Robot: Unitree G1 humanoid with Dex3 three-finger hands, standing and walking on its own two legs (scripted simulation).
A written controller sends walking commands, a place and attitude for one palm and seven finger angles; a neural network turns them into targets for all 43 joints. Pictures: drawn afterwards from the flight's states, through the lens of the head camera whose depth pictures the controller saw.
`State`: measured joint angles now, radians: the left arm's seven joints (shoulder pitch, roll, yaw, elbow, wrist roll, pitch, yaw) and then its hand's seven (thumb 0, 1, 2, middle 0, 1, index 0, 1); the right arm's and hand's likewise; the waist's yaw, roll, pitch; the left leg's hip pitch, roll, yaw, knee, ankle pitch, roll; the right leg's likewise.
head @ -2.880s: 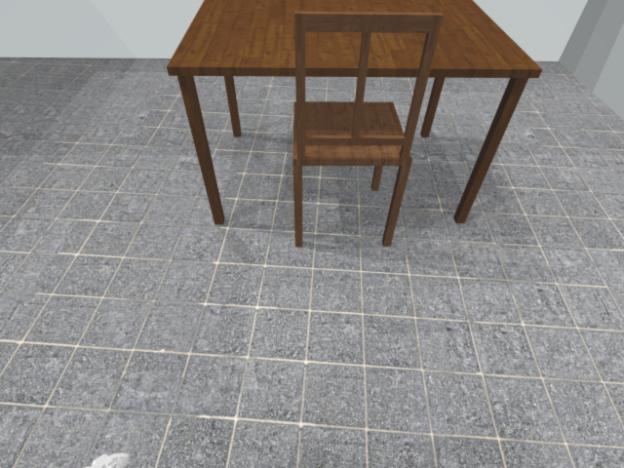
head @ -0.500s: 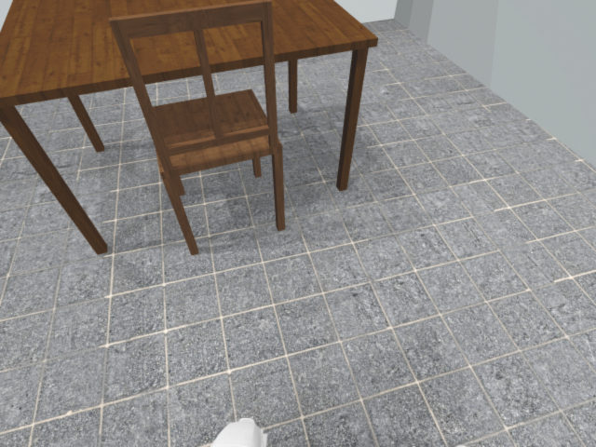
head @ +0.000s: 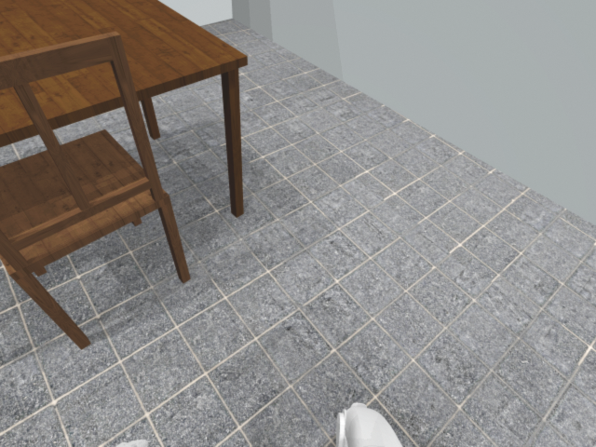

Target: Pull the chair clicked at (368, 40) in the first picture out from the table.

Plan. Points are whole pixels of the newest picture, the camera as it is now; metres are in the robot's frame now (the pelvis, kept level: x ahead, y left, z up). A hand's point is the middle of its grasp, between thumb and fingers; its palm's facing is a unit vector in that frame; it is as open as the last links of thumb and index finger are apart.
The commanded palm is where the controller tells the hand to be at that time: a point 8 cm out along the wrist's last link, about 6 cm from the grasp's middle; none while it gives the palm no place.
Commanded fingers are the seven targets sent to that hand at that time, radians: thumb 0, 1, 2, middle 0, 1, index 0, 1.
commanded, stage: walk to a spot facing it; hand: left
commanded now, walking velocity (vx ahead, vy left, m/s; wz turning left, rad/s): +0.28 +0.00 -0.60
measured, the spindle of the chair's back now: (57, 154) +0.65 +0.54 -0.06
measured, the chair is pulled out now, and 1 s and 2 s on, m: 0.00 0.00 0.00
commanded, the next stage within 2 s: none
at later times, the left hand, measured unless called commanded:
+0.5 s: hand (195, 344) +0.31 +0.19 -0.17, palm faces -0.26 -0.93 -0.25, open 7.3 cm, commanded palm none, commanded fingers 0.00 0.90 0.90 -0.20 -0.30 -0.20 -0.30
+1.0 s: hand (222, 258) +0.50 +0.17 -0.17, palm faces -0.53 -0.82 -0.19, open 7.4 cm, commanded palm none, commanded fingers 0.00 0.90 0.90 -0.20 -0.30 -0.20 -0.30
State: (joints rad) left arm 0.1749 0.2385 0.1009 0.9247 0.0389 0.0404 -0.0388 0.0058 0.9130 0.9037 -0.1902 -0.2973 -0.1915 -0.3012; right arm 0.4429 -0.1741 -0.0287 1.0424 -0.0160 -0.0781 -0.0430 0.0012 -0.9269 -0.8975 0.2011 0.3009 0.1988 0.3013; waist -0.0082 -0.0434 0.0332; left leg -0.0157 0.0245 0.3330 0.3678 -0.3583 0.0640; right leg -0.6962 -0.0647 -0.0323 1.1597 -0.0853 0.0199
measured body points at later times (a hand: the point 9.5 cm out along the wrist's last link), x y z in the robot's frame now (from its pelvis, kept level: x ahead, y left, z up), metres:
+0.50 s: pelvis +0.20 +0.00 +0.00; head +0.24 -0.01 +0.44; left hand +0.32 +0.23 -0.15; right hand +0.23 -0.26 -0.14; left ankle +0.30 +0.16 -0.67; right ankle +0.17 -0.07 -0.74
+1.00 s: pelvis +0.31 +0.05 +0.00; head +0.36 +0.04 +0.45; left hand +0.52 +0.22 -0.15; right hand +0.23 -0.19 -0.13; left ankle +0.37 +0.12 -0.74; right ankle +0.22 -0.07 -0.67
